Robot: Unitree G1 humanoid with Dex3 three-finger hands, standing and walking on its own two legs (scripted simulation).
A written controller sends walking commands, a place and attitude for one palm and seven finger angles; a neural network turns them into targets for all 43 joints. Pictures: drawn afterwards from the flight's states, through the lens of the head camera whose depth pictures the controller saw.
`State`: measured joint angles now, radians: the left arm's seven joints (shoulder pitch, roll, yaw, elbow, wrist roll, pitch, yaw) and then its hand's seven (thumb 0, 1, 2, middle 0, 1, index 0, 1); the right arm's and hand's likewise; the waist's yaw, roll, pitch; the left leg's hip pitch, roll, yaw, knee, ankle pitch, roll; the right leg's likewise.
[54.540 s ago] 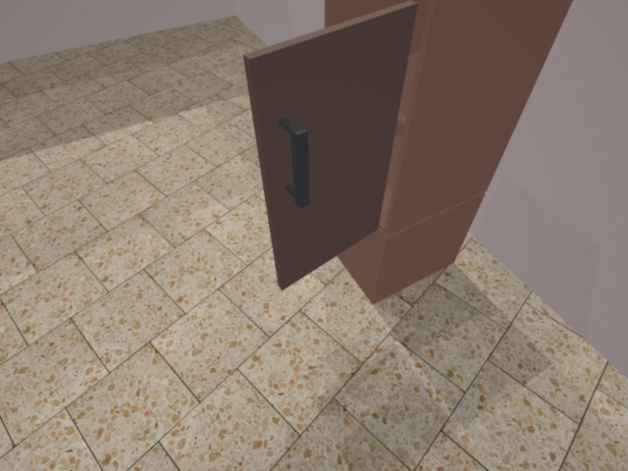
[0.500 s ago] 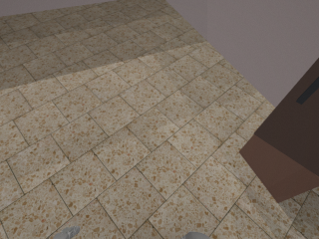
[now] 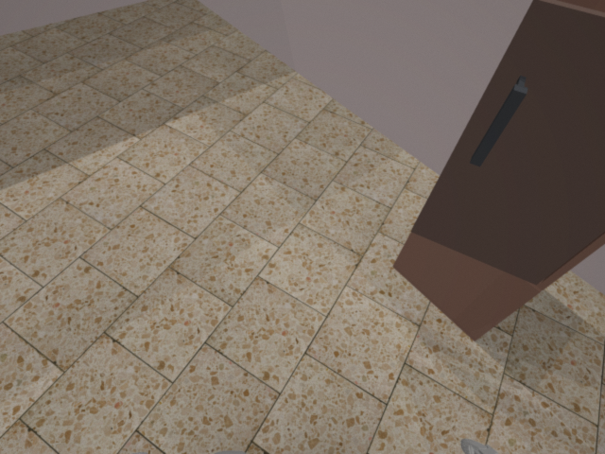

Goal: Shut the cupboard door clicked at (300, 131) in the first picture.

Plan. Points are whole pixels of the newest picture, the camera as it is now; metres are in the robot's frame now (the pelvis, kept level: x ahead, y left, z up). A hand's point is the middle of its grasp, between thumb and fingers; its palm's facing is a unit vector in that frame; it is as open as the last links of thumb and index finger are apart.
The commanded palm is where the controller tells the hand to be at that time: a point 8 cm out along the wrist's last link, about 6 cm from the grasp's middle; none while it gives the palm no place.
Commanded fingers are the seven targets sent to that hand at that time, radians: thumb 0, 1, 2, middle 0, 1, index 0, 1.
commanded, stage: turn to face it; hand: left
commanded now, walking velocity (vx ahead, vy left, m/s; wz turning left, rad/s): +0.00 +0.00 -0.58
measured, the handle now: (497, 123) +0.66 -0.31 +0.07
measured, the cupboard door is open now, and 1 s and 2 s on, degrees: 23 23 23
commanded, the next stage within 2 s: take the last steps up to it in 0.56 s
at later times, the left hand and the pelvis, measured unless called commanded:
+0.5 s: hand (217, 425) +0.17 +0.13 -0.14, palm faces -0.26 -0.93 -0.27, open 7.4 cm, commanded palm none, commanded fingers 0.00 0.90 0.90 -0.20 -0.30 -0.20 -0.30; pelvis +0.02 -0.03 +0.01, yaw -14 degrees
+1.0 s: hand (235, 400) +0.21 +0.11 -0.15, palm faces -0.39 -0.91 -0.16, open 7.4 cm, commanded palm none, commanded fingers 0.00 0.90 0.90 -0.20 -0.30 -0.20 -0.30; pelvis +0.07 -0.05 +0.02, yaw -24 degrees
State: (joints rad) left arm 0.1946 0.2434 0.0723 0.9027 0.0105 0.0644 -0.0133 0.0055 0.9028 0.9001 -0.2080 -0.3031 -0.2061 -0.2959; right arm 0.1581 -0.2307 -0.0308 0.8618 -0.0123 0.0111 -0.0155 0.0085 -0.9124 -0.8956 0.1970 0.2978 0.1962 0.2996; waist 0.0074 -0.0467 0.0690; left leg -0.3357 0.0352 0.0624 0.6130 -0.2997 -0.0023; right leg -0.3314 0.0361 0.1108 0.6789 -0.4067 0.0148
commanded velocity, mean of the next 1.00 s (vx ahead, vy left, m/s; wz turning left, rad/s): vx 0.09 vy -0.05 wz -0.31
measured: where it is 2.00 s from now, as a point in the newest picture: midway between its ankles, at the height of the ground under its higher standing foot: outside the picture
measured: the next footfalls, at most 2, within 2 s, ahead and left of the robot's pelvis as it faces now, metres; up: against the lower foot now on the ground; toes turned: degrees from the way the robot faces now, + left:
right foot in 0.36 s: +0.02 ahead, -0.14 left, +0.00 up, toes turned -16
left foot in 0.76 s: +0.12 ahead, +0.08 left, +0.00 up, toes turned -15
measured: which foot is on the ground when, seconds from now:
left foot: down 0.00-0.36, up 0.38-0.74, down 0.76-1.00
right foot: up 0.00-0.34, down 0.36-0.76, up 0.78-1.00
